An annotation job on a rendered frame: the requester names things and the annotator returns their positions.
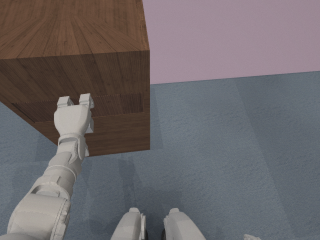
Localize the robot thigh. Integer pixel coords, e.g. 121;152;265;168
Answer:
163;212;206;240
110;212;146;240

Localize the robot right thigh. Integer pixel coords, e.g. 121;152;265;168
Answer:
163;212;206;240

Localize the left robot forearm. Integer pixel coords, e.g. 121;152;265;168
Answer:
7;133;86;234

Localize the left robot upper arm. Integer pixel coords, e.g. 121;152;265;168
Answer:
0;193;72;240

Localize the left robot hand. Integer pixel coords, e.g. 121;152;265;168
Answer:
54;93;95;157

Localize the handle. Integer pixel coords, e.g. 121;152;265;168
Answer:
85;117;94;134

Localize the robot left thigh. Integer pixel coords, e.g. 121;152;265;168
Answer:
110;212;146;240

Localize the cabinet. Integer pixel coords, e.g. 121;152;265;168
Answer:
0;0;150;157

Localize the drawer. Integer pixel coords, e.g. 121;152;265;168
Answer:
13;92;144;123

